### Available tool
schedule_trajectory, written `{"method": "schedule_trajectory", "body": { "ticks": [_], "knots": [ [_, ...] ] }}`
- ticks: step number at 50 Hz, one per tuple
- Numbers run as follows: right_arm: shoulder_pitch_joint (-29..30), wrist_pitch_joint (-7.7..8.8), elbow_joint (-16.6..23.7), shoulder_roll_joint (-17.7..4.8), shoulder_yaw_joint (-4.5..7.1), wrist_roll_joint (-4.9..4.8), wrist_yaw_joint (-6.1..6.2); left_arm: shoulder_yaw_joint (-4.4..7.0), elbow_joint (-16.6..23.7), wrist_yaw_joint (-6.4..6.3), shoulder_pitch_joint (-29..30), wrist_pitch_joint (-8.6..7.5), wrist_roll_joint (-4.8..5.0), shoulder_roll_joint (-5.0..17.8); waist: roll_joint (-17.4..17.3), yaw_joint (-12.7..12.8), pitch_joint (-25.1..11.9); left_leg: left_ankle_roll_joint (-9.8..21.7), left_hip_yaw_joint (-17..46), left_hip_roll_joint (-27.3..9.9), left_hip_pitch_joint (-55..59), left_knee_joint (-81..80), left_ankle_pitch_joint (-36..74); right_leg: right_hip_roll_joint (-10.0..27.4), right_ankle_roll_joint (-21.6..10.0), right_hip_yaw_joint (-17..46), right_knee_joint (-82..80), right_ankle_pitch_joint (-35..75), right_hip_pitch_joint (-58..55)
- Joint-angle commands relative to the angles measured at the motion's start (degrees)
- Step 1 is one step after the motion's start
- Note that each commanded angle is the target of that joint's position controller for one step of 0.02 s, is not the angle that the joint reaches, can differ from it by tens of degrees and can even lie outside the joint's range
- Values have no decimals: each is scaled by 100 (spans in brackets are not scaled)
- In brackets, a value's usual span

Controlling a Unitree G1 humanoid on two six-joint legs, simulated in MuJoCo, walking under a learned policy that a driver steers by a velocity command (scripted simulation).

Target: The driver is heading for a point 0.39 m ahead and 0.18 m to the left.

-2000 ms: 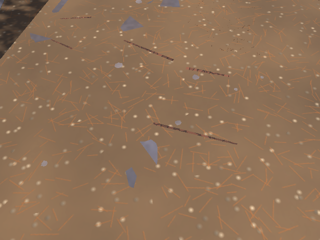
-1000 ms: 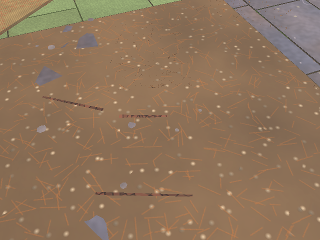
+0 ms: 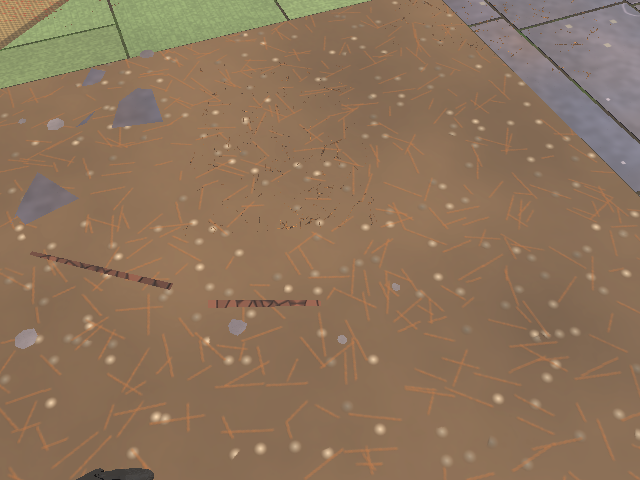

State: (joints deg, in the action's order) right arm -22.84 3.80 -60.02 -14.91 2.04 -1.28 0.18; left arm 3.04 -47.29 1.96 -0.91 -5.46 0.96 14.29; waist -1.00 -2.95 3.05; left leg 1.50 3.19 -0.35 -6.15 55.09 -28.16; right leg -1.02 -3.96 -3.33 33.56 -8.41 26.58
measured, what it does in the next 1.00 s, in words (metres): walks ahead, turning left: left foot, then right foot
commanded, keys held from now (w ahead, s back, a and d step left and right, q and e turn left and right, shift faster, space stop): w+q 0.40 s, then no key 0.60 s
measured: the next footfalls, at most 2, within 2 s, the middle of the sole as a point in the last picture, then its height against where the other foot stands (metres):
left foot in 0.48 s outside the picture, level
right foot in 0.90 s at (352, 436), level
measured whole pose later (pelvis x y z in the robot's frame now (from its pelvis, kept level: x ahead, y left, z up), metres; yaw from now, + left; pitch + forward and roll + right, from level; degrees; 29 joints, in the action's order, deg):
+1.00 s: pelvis +0.43 +0.06 +0.02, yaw +16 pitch +1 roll +1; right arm -7.7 1.2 -52.1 -13.1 1.5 1.0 0.5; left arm 2.7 -55.6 -1.5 -9.3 -0.8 -0.5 13.8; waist -0.2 0.2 0.4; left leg 2.1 -1.7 2.9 -12.3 26.9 -15.1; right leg 3.3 2.1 0.9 29.2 -12.4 17.6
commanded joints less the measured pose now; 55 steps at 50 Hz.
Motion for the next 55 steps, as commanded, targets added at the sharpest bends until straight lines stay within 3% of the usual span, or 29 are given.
{"method": "schedule_trajectory", "body": {
  "ticks": [1, 2, 4, 7, 11, 14, 19, 21, 22, 23, 24, 25, 26, 27, 28, 29, 30, 32, 34, 39, 43, 45, 46, 47, 48, 49, 50, 52, 55],
  "knots": [
    [450, 313, 637, -808, 140, -212, 2, 189, -143, -47, -1173, -65, -52, 764, 513, 703, -754, 251, 310, -419, -3331, 2018, 604, 1954, -973, 3010, -2099, -1324, -3116],
    [522, 277, 628, -750, 182, -120, 44, 142, -139, -29, -890, -113, -104, 584, 369, 518, -481, 229, 283, -615, -3056, 1671, 957, 1750, -853, 2366, -2238, -666, -2435],
    [215, 91, 547, -481, 198, -76, 55, 97, -227, -5, -709, -178, -173, 405, 577, 211, -404, 207, 364, -816, -2438, 1313, 1234, 1494, -720, 1589, -2532, -221, -1761],
    [448, -95, 705, -356, 214, -65, 73, 138, -404, -71, -874, -229, -179, 585, 466, 136, -83, 96, 390, -862, -2766, 912, 1583, 1494, -795, 956, -2876, 105, -1425],
    [1029, -63, 964, -391, 252, 3, 3, 163, -488, -210, -1076, -207, -209, 744, 307, 250, 66, -16, 432, -740, -3327, -241, 2871, 1393, -685, 247, -2951, 637, -1746],
    [1674, -17, 1211, -265, 180, 35, -112, 160, -521, -283, -1267, -165, -165, 840, 214, 485, 186, -27, -55, -662, -3175, -1168, 3495, 1312, -552, -273, -2994, 879, -1897],
    [2483, -12, 1763, -184, 92, 13, -312, 208, -708, -306, -1873, 72, -72, 981, 155, 763, 355, 157, -447, -528, -3705, -1891, 2894, 1672, -495, -586, -2425, 1805, -3234],
    [2425, -13, 1917, -291, 137, 23, -394, 236, -658, -329, -1763, 186, -53, 1087, 311, 576, 235, 320, -729, -255, -3293, -2048, 2301, 1727, -386, -730, -1802, 3564, -3426],
    [2146, -15, 1914, -414, 200, 56, -411, 251, -625, -361, -1714, 245, -51, 1162, 487, 383, -18, 406, -923, 8, -2770, -2027, 2031, 1705, -315, -761, -1237, 4842, -3442],
    [1462, -3, 1779, -633, 320, 59, -412, 250, -598, -389, -1659, 306, -68, 1194, 587, 17, -432, 525, -983, 254, -1923, -2153, 2075, 1601, -198, -783, -339, 5486, -3347],
    [637, 16, 1589, -946, 482, 67, -344, 222, -560, -401, -1594, 317, -39, 1175, 467, -436, -883, 718, -815, 346, -581, -2736, 3048, 1336, 55, -896, 840, 5020, -2781],
    [35, -38, 1451, -1496, 607, 146, -181, 116, -373, -375, -1739, 221, -203, 917, -471, -464, -1648, 1104, 640, -816, 1354, -2376, 5258, 899, 359, -915, 2709, 1953, -1220],
    [372, -39, 1639, -1702, 551, 215, -154, -117, -361, -225, -2476, 64, -177, 275, -1433, 116, -2798, 2527, 3503, -2518, 3144, -2664, 6686, -210, 684, -123, 4834, -3023, 699],
    [107, -95, 1613, -1188, 429, 213, -160, 74, -548, -152, -2088, -50, 22, 972, -269, -328, -3175, 2285, 2917, -2279, 2825, -2844, 6778, 112, 569, 972, 4941, -2882, 602],
    [535, -83, 1623, -983, 360, 167, -157, 87, -323, -152, -1501, -65, 204, 955, -320, -243, -2235, 1997, 1920, -2011, 2134, -2891, 6599, 396, 480, 836, 4657, -2611, 954],
    [952, -49, 1629, -821, 320, 94, -168, 65, -307, -225, -1264, -38, 130, 809, 127, -29, -1397, 1683, 1352, -1664, 1103, -3157, 6147, 620, 495, 656, 4080, -2252, 993],
    [1255, -34, 1656, -604, 255, 94, -143, 121, -370, -299, -1206, 46, 29, 852, 153, 144, -1059, 1525, 1032, -1467, 391, -3409, 5716, 765, 516, 633, 3681, -1992, 741],
    [1522, -10, 1663, -618, 253, 235, -161, 129, -469, -364, -1554, 264, -31, 698, -45, 469, -904, 1493, 618, -1264, -668, -3769, 5729, 765, 605, 596, 3322, -1581, -142],
    [1635, 40, 1593, -649, 253, 266, -151, 110, -503, -421, -1701, 355, -70, 558, -180, 616, -922, 1505, 277, -1144, -927, -3856, 5983, 736, 707, 562, 2688, -1253, -339],
    [1635, -93, 1383, -703, 231, 260, -18, 81, -430, -434, -1148, 424, -87, 560, -416, 437, -1042, 1245, 7, -969, -778, -3905, 4920, 674, 773, 501, 1043, -219, -638],
    [1635, -178, 1186, -559, 143, 227, -1, 109, -429, -404, -909, 452, -104, 623, -461, 420, -807, 1077, 258, -1012, -777, -3774, 3491, 572, 657, 486, 76, -195, -1016],
    [1476, -189, 1066, -391, 72, 151, 1, 110, -500, -378, -1006, 402, -219, 674, -224, 531, -710, 631, 230, -691, -911, -3456, 2525, 614, 473, 564, -1003, 919, -1673],
    [1279, -174, 1037, -293, 35, 233, 8, 143, -479, -391, -1004, 376, -249, 925, 151, 360, -718, 356, 92, -393, -1005, -3131, 1928, 1025, 335, 987, -1062, 1901, -1919],
    [721, -158, 936, -289, 72, 268, 2, 188, -490, -412, -761, 389, -186, 1221, 932, -138, -681, 173, -157, 17, -1195, -3102, 1164, 1269, 10, 1152, -846, 2149, -1981],
    [876, -193, 910, -252, 41, 284, 40, 135, -551, -371, -629, 409, -128, 843, 1084, -22, -722, 57, -271, 49, -751, -3170, 1233, 1138, -57, 1112, -980, 1041, -1519],
    [1196, -246, 928, -437, 79, 236, 65, 99, -564, -332, -581, 406, -123, 652, 841, 140, -536, 56, -273, 26, -636, -3141, 1429, 911, 91, 983, -1052, 519, -1274],
    [1333, -300, 925, -473, 98, 189, 101, 90, -598, -318, -558, 389, -149, 650, 670, 196, -515, 90, -248, -22, -605, -3108, 1654, 790, 204, 859, -1025, 543, -1256],
    [1321, -386, 870, -495, 108, 196, 118, 90, -721, -305, -657, 325, -130, 677, 554, 238, -534, 121, -163, -98, -590, -3139, 2041, 674, 266, 730, -902, 897, -1445],
    [1321, -374, 763, -472, 117, 170, 112, 79, -872, -335, -723, 325, -96, 640, 396, 296, -637, 102, -159, -136, -508, -3095, 2473, 625, 227, 659, -742, 1399, -1701]
  ]
}}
